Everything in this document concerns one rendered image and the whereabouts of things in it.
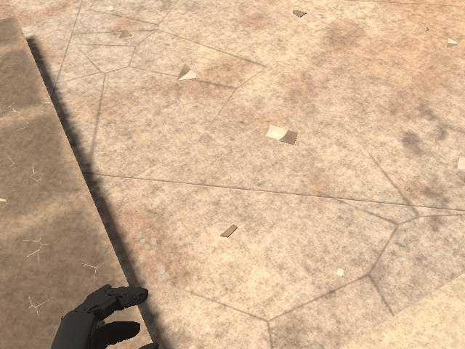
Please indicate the left robot hand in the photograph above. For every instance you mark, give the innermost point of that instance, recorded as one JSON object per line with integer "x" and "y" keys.
{"x": 84, "y": 328}

